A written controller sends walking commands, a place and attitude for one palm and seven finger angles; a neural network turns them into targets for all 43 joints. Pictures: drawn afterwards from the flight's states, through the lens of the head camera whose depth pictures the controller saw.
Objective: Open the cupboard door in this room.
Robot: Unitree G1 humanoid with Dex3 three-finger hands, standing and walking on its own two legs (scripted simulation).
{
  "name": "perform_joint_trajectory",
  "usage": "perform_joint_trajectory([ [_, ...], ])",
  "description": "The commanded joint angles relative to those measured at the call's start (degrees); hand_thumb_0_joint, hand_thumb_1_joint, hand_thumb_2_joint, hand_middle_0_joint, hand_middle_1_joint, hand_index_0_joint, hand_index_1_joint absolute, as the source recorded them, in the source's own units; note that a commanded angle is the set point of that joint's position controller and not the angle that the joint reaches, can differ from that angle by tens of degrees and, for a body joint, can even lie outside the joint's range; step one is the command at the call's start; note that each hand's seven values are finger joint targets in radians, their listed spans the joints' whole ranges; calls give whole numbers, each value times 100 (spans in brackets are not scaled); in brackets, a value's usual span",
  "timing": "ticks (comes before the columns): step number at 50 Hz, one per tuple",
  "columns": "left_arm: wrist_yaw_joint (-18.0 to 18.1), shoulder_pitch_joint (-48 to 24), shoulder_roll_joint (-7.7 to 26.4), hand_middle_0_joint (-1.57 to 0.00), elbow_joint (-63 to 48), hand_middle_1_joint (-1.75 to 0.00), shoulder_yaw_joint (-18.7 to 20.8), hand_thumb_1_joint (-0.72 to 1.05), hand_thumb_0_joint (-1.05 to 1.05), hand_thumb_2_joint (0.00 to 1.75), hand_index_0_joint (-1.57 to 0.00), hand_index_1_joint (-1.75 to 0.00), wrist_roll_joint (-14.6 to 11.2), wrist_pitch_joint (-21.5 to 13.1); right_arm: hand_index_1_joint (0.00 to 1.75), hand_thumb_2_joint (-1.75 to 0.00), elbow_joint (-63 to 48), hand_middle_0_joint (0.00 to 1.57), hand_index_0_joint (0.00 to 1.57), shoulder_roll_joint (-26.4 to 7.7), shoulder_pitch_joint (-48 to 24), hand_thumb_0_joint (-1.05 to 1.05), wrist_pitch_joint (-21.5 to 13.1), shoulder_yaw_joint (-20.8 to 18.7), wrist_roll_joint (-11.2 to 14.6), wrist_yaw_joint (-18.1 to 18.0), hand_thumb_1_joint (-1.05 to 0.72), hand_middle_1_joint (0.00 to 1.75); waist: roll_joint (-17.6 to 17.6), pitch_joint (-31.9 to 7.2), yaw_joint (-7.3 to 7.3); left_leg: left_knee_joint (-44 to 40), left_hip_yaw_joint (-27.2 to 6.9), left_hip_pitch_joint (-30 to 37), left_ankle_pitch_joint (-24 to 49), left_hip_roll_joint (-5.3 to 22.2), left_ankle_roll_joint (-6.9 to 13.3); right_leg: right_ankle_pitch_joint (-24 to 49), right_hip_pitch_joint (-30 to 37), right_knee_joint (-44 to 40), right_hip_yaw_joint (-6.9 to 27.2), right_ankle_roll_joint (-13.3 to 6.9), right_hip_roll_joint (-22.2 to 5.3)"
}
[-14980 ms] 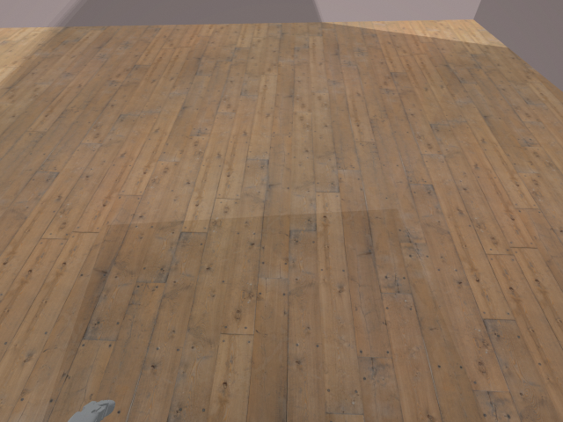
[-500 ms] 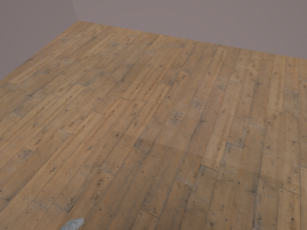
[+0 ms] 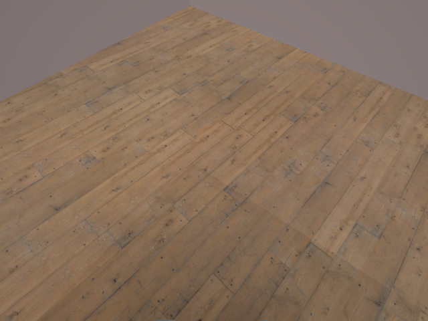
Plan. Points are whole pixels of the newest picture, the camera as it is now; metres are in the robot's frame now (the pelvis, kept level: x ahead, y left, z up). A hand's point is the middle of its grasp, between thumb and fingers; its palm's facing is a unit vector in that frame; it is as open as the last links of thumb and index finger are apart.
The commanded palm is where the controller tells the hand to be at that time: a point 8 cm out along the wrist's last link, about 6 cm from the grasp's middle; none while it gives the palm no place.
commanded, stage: turn or walk to find it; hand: left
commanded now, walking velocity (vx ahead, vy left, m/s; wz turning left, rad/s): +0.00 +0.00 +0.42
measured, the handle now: out of the picture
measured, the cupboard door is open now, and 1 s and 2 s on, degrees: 0 0 0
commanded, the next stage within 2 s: none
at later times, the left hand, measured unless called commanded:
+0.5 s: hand out of the picture +0.03 +0.16 -0.13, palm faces +0.21 -0.94 -0.28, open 7.4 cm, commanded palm none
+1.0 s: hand out of the picture -0.11 +0.20 -0.16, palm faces +0.46 -0.85 -0.24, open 7.4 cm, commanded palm none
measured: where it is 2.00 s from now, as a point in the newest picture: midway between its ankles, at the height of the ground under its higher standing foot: outside the picture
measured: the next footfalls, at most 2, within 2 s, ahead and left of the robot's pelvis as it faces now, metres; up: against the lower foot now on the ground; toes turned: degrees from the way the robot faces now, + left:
right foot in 0.38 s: +0.05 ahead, -0.13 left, +0.00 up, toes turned +4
left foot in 0.84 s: -0.06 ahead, +0.10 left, +0.00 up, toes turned +26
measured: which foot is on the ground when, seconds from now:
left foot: down 0.00-0.38, up 0.40-0.82, down 0.84-1.00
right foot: up 0.00-0.36, down 0.38-0.84, up 0.86-1.00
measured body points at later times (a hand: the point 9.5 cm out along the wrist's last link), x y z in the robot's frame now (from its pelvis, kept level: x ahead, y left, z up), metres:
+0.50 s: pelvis -0.02 -0.04 +0.01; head +0.02 -0.08 +0.46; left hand +0.02 +0.21 -0.11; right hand +0.09 -0.29 -0.16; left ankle -0.05 +0.10 -0.65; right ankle +0.01 -0.13 -0.73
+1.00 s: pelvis -0.05 -0.01 +0.01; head -0.03 +0.02 +0.46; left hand -0.14 +0.24 -0.15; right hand +0.14 -0.20 -0.12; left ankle -0.10 +0.08 -0.73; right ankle -0.01 -0.14 -0.66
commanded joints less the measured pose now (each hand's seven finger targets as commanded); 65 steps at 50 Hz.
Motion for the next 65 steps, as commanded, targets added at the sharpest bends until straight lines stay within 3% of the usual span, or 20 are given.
perform_joint_trajectory([
  [1,-11,-428,428,-20,-550,-30,107,90,0,90,-20,-30,-15,-64,30,-90,-267,20,20,-1140,369,0,-73,-230,-53,-190,-90,30,1458,-578,-257,-1671,-1888,690,2456,1668,929,-75,-1234,1776,686,59,173],
  [5,-48,-231,404,-20,-420,-30,74,90,0,90,-20,-30,-9,-112,30,-90,-333,20,20,-1013,291,0,-129,-194,-25,-183,-90,30,1117,-762,-189,-1522,-1405,1000,3176,1275,861,334,-1095,1539,631,163,285],
  [10,-23,-469,320,-20,-594,-30,35,90,0,90,-20,-30,-37,-120,30,-90,-339,20,20,-1071,434,0,-79,-252,-49,-161,-90,30,1137,-750,-312,-1440,-1762,976,3097,1322,998,101,-832,662,621,180,441],
  [16,-1,184,346,-20,-491,-30,44,90,0,90,-20,-30,-54,-214,30,-90,-487,20,20,-1034,99,0,-7,-302,-42,-118,-90,30,1158,-828,0,-1028,-1993,4,2361,953,747,1043,732,-1492,431,70,698],
  [17,15,397,446,-20,-461,-30,76,90,0,90,-20,-30,-39,-269,30,-90,-528,20,20,-921,95,0,-8,-298,-13,-106,-90,30,860,-915,113,-695,-1850,-387,1832,707,514,1556,1334,-2257,513,44,532],
  [19,65,489,1222,-20,-532,-30,207,90,0,90,-20,-30,82,-350,30,-90,-750,20,20,-386,112,0,-25,-208,25,-58,-90,30,-1384,-754,184,1384,-603,-1827,-1355,-492,-138,2333,1813,-3001,2646,-891,-1666],
  [20,78,389,1138,-20,-601,-30,247,90,0,90,-20,-30,17,-364,30,-90,-699,20,20,-673,58,0,83,-290,-37,-84,-90,30,-1388,-699,216,2351,-955,-1645,-1507,-215,-97,1993,1026,-3192,2743,-1179,-1843],
  [22,86,-192,786,-20,-737,-30,156,90,0,90,-20,-30,11,-328,30,-90,-476,20,20,-666,143,0,159,-323,-42,-27,-90,30,-496,-290,-102,3360,-912,-1632,-811,-61,-113,1705,562,-3095,1970,-1080,-1276],
  [25,81,-346,530,-20,-793,-30,82,90,0,90,-20,-30,17,-385,30,-90,-273,20,20,-524,472,0,191,-278,-56,31,-90,30,-552,-375,-221,3537,-655,-1563,-190,32,-276,2179,717,-2942,1033,-876,-851],
  [35,78,440,877,-20,-381,-30,189,90,0,90,-20,-30,84,-337,30,-90,-327,20,20,-360,-163,0,99,-105,19,2,-90,30,-738,-729,243,1290,-64,-1020,-882,129,-337,3619,1631,-2495,704,-1164,-1199],
  [40,56,233,912,-20,-272,-30,224,90,0,90,-20,-30,10,-259,30,-90,-191,20,20,-473,388,0,-34,-79,30,-32,-90,30,-592,-1025,-95,-998,175,455,466,101,-167,3427,1145,-1570,166,-656,-1048],
  [41,39,212,733,-20,-321,-30,190,90,0,90,-20,-30,-30,-215,30,-90,-175,20,20,-769,545,0,-83,-138,14,-19,-90,30,271,-1089,-207,-1491,-464,1182,1180,582,-9,2456,368,-814,-108,-354,-711],
  [42,2,193,350,-20,-536,-30,108,90,0,90,-20,-30,-49,-176,30,-90,-220,20,20,-1315,686,0,-101,-267,-39,-44,-90,30,1895,-940,-295,-1613,-2140,1655,2901,1935,614,-106,-1051,192,-329,65,7],
  [43,31,-262,347,-20,-675,-30,27,90,0,90,-20,-30,1,-101,30,-90,-135,20,20,-1464,872,0,-50,-298,-42,-89,-90,30,1868,-831,-499,-1789,-2369,1081,2903,2299,1105,-942,-1028,971,134,74,155],
  [50,-49,-151,371,-20,-373,-30,69,90,0,90,-20,-30,-8,-97,30,-90,-304,20,20,-1019,162,0,-113,-184,-21,-176,-90,30,1099,-678,-144,-1624,-1378,843,2718,1261,882,362,-1011,1433,589,161,300],
  [60,2,-12,274,-20,-515,-30,30,90,0,90,-20,-30,-59,-211,30,-90,-431,20,20,-1040,197,0,-21,-300,-51,-131,-90,30,1219,-863,-94,-1083,-2025,309,2841,1009,820,812,436,-1263,418,90,713],
  [62,40,409,544,-20,-438,-30,89,90,0,90,-20,-30,-23,-313,30,-90,-487,20,20,-797,173,0,-34,-287,16,-95,-90,30,589,-1032,97,-433,-1711,-492,1752,561,378,1749,1637,-2575,761,-23,248],
  [63,85,488,1022,-20,-439,-30,181,90,0,90,-20,-30,61,-359,30,-90,-608,20,20,-441,225,0,-48,-221,50,-59,-90,30,-831,-1013,127,577,-853,-1499,133,-199,-23,2192,2152,-2820,2076,-489,-1054],
  [64,74,427,1178,-20,-537,-30,217,90,0,90,-20,-30,44,-349,30,-90,-693,20,20,-534,59,0,17,-258,3,-78,-90,30,-1237,-828,210,1750,-689,-1622,-1471,-365,-133,2423,1473,-3039,2615,-1131,-1868],
  [65,99,196,1044,-20,-612,-30,253,90,0,90,-20,-30,24,-349,30,-90,-630,20,20,-669,36,0,102,-302,-40,-78,-90,30,-1176,-604,157,2629,-943,-1618,-1396,-168,-91,1865,885,-3192,2556,-1305,-1798],
])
